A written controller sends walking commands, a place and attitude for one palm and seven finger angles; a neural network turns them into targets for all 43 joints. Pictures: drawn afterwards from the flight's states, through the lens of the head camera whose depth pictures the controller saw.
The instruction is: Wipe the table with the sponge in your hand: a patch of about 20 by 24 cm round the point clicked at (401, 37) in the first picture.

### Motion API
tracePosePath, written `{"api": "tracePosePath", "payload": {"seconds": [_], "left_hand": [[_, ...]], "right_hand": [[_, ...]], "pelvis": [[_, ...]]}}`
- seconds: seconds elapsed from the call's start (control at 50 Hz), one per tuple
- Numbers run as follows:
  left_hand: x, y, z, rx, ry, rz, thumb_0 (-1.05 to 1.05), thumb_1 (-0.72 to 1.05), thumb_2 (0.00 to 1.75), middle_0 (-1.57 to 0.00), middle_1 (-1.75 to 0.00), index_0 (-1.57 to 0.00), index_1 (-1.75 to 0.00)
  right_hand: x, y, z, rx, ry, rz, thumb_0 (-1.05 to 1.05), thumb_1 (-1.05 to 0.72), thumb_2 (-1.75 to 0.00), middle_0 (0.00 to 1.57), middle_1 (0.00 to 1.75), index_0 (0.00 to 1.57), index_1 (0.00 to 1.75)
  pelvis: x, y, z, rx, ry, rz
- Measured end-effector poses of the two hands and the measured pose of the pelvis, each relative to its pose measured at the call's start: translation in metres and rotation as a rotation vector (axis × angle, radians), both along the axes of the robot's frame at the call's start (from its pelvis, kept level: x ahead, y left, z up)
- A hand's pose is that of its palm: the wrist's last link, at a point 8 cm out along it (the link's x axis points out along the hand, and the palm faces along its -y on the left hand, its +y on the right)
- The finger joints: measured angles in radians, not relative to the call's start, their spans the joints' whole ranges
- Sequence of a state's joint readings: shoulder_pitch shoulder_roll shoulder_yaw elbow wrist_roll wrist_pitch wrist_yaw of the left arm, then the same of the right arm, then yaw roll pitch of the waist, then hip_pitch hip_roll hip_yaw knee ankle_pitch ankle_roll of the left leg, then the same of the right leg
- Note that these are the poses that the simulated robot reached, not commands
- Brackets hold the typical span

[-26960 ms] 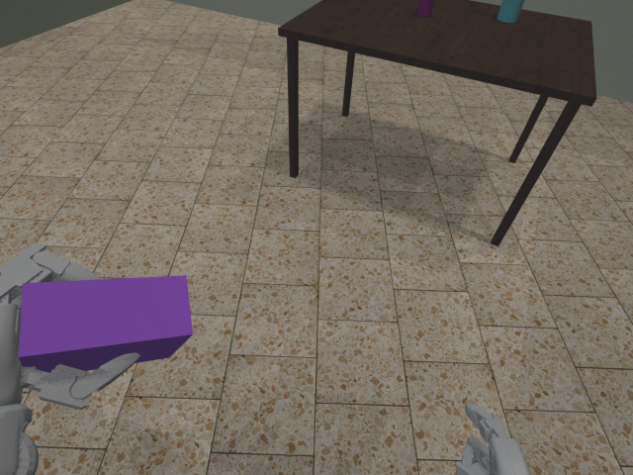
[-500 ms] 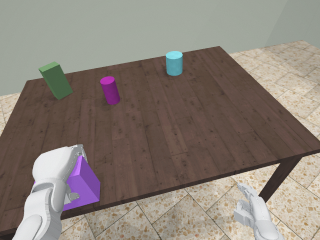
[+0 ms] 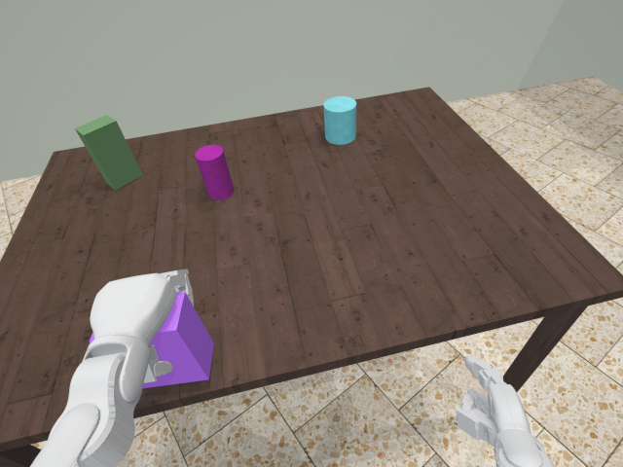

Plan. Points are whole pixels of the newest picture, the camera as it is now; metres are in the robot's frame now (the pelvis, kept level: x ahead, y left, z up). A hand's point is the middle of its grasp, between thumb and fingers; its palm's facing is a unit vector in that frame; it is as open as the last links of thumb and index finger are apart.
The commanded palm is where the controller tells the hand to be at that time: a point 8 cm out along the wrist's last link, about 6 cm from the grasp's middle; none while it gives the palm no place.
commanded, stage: lower the sponge onto the table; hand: left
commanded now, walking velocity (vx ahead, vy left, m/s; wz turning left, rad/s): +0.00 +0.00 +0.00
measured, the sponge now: (165, 350) +0.24 +0.25 +0.01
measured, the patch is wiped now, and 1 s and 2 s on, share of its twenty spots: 0.00 0.00 0.25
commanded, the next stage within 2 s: wipe forward along the first lane in 1.06 s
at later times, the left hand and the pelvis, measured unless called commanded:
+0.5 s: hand (157, 329) +0.25 +0.25 +0.06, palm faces +0.02 -0.08 -1.00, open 9.7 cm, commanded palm +0.22 +0.25 +0.12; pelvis +0.02 -0.01 +0.00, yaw -1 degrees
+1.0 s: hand (155, 337) +0.24 +0.26 +0.04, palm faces +0.00 -0.09 -1.00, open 9.7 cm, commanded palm +0.22 +0.25 +0.10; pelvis +0.00 +0.00 +0.00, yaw +0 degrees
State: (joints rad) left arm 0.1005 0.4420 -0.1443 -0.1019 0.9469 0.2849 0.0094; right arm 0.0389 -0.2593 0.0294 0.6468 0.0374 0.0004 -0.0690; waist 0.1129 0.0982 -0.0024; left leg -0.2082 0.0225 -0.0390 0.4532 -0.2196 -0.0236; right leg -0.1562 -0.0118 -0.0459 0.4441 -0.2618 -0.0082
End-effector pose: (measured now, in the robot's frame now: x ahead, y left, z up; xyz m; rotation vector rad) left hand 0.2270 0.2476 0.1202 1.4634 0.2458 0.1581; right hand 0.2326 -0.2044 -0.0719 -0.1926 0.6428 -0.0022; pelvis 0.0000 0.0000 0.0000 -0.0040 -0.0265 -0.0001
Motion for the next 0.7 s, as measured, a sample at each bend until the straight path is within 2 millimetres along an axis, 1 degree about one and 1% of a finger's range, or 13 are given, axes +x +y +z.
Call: {"api": "tracePosePath", "payload": {"seconds": [0.06,0.14,0.2,0.24,0.28,0.34,0.4,0.44,0.5,0.58,0.64,0.7], "left_hand": [[0.004,-0.003,0.009,0.022,-0.078,-0.017,-0.01,-0.46,1.05,-0.76,-1.35,-0.77,-1.35],[0.009,0.013,0.017,0.039,-0.128,0.098,-0.01,-0.46,1.05,-0.76,-1.35,-0.77,-1.35],[0.01,0.026,0.012,0.031,-0.087,0.196,-0.01,-0.46,1.05,-0.76,-1.35,-0.77,-1.35],[0.008,0.028,0.004,0.015,-0.033,0.222,-0.01,-0.46,1.05,-0.76,-1.35,-0.77,-1.36],[0.005,0.024,-0.005,-0.002,0.019,0.208,-0.01,-0.46,1.05,-0.76,-1.35,-0.77,-1.36],[0.001,0.01,-0.014,-0.022,0.058,0.128,-0.01,-0.46,1.05,-0.76,-1.35,-0.77,-1.36],[-0.002,-0.003,-0.016,-0.019,0.037,0.042,-0.01,-0.46,1.05,-0.76,-1.35,-0.77,-1.36],[-0.002,-0.006,-0.014,-0.002,0.0,0.017,-0.01,-0.46,1.05,-0.76,-1.35,-0.77,-1.36],[-0.001,0.001,-0.009,0.027,-0.056,0.045,-0.01,-0.46,1.05,-0.76,-1.35,-0.77,-1.36],[-0.002,0.02,-0.005,0.035,-0.083,0.15,-0.01,-0.46,1.05,-0.76,-1.35,-0.77,-1.36],[-0.005,0.027,-0.008,0.015,-0.051,0.202,-0.01,-0.46,1.05,-0.76,-1.35,-0.77,-1.36],[-0.011,0.025,-0.017,-0.008,0.009,0.194,-0.01,-0.46,1.05,-0.76,-1.35,-0.77,-1.36]], "right_hand": [[-0.001,-0.001,-0.001,0.007,0.012,-0.007,0.01,-0.91,-0.9,0.2,0.3,0.2,0.3],[-0.002,-0.004,-0.004,0.027,0.041,-0.013,0.01,-0.91,-0.9,0.2,0.3,0.2,0.3],[0.0,-0.008,-0.006,0.033,0.054,-0.016,0.01,-0.91,-0.9,0.2,0.3,0.2,0.3],[0.002,-0.011,-0.007,0.029,0.054,-0.016,0.02,-0.91,-0.9,0.2,0.3,0.2,0.3],[0.004,-0.013,-0.007,0.021,0.048,-0.015,0.02,-0.91,-0.9,0.2,0.3,0.2,0.3],[0.008,-0.016,-0.006,0.006,0.034,-0.013,0.02,-0.91,-0.9,0.2,0.3,0.2,0.3],[0.01,-0.015,-0.005,-0.007,0.027,-0.012,0.02,-0.91,-0.9,0.2,0.3,0.2,0.3],[0.01,-0.014,-0.006,-0.008,0.03,-0.013,0.01,-0.91,-0.9,0.2,0.3,0.2,0.3],[0.008,-0.013,-0.007,0.003,0.041,-0.019,0.01,-0.91,-0.9,0.2,0.3,0.2,0.3],[0.005,-0.011,-0.008,0.023,0.054,-0.024,0.01,-0.91,-0.9,0.2,0.3,0.2,0.3],[0.004,-0.011,-0.007,0.029,0.05,-0.025,0.01,-0.91,-0.9,0.2,0.3,0.2,0.3],[0.004,-0.01,-0.007,0.024,0.043,-0.022,0.01,-0.91,-0.9,0.2,0.3,0.2,0.3]], "pelvis": [[0.003,-0.002,0.0,0.0,0.001,-0.009],[0.007,-0.005,0.001,0.002,0.002,-0.014],[0.008,-0.006,0.0,0.004,0.006,-0.012],[0.009,-0.007,0.0,0.004,0.01,-0.007],[0.01,-0.006,0.0,0.005,0.015,-0.004],[0.013,-0.005,-0.001,0.004,0.022,-0.001],[0.015,-0.005,-0.002,0.002,0.026,-0.005],[0.016,-0.005,-0.002,0.002,0.027,-0.008],[0.017,-0.006,-0.002,0.001,0.028,-0.016],[0.016,-0.007,-0.002,0.002,0.025,-0.016],[0.015,-0.005,-0.003,0.002,0.024,-0.008],[0.013,-0.003,-0.003,0.002,0.024,-0.004]]}}
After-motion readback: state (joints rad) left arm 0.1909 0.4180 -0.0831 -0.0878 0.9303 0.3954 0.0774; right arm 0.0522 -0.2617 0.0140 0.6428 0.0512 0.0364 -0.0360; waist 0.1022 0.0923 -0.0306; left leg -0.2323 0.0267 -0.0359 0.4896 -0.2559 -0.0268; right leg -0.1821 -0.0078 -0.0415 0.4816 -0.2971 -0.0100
